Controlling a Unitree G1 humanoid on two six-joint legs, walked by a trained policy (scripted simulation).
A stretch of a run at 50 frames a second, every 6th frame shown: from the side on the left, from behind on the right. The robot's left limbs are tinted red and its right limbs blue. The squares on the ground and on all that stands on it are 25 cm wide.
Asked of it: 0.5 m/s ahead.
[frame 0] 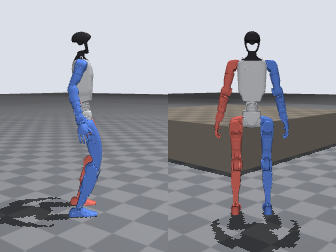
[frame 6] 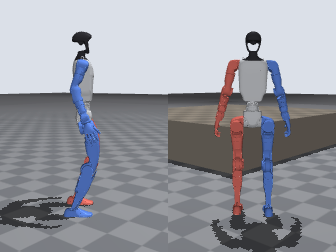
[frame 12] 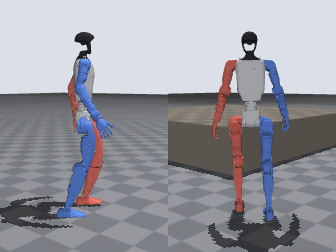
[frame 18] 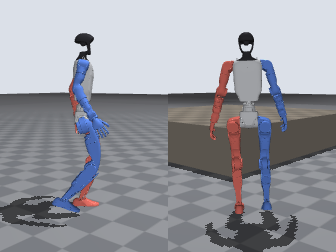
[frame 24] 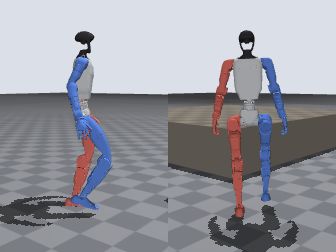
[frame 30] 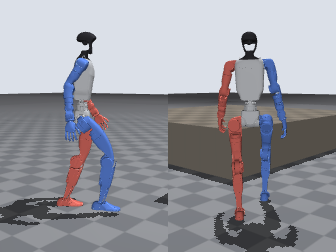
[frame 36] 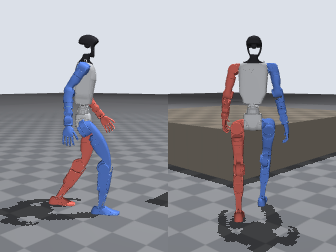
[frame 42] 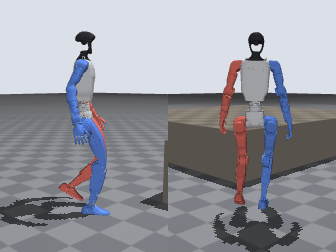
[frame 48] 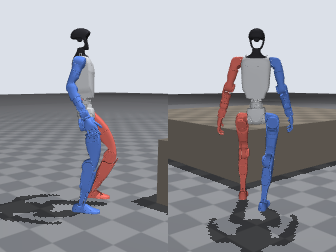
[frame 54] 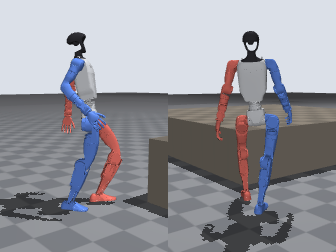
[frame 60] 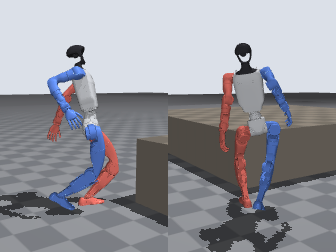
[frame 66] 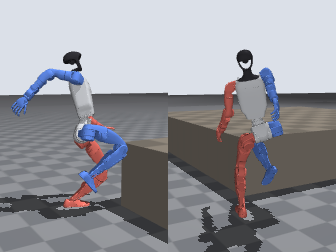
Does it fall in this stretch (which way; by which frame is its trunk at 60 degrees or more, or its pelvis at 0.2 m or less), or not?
no
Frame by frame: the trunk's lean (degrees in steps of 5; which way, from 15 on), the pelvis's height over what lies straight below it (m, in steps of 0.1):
0: 5, 0.8
6: 0, 0.8
12: 0, 0.8
18: 5, 0.8
24: 5, 0.8
30: 5, 0.8
36: 5, 0.7
42: 0, 0.8
48: 5, 0.8
54: 15 backward, 0.8
60: 20 backward and to its left, 0.7
66: 20 backward and to its left, 0.7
